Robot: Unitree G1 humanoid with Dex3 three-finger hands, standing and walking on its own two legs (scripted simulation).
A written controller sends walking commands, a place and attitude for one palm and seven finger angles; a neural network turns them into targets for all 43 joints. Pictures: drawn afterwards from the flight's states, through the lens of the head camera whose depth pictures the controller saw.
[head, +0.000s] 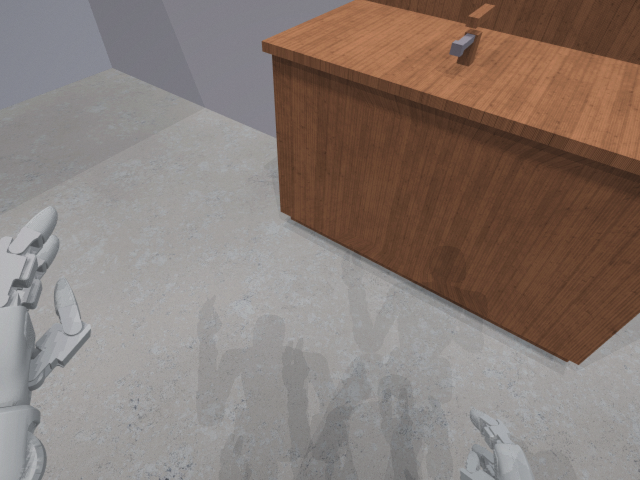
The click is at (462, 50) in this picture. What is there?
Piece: tap's lever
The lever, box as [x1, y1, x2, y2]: [449, 40, 465, 56]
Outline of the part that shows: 455,40 452,42 449,53 459,56 462,54 465,43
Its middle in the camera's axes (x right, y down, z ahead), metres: +0.35 -0.48 +0.98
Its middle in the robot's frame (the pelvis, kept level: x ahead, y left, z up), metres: +1.08 -0.27 +0.11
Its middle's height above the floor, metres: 0.88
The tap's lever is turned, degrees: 0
